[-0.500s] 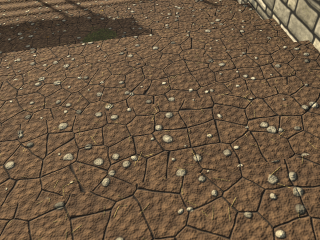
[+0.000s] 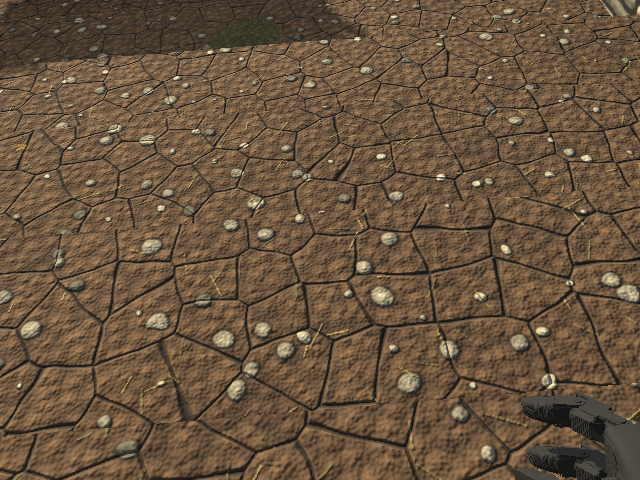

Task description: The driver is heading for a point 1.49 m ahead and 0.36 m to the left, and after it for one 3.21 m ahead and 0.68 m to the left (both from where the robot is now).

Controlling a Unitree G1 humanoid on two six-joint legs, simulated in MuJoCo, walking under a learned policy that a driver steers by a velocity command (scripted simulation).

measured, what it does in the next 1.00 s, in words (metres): goes down: left foot 0.16 m lower, then right foot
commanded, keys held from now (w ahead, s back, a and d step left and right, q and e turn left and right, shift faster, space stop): no key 0.24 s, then w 0.30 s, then w+q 0.46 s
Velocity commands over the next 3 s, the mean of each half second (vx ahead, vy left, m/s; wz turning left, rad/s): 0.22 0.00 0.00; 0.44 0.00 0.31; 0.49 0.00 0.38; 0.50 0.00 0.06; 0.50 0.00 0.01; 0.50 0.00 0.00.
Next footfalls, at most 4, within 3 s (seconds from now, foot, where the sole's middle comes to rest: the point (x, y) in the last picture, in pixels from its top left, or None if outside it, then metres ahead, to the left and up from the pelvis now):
0.06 left None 0.21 0.12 -0.85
0.46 right None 0.26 -0.11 -0.85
0.94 left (308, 469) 0.51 0.16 -0.85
1.58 right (359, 333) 0.95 0.08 -1.01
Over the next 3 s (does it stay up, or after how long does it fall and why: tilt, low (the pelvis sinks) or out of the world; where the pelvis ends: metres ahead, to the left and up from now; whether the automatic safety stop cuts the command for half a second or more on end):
stays up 1.44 0.41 -0.32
